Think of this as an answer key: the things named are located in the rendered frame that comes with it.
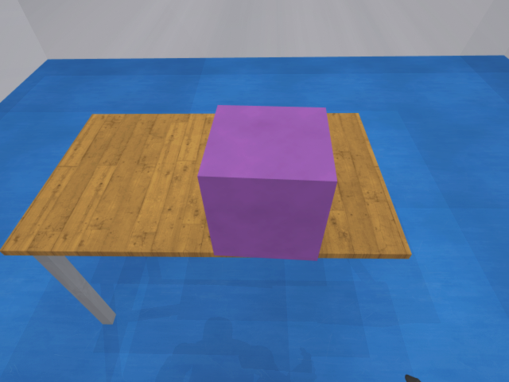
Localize carton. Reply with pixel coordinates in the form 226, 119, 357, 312
197, 105, 337, 261

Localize table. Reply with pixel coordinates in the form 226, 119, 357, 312
0, 113, 412, 325

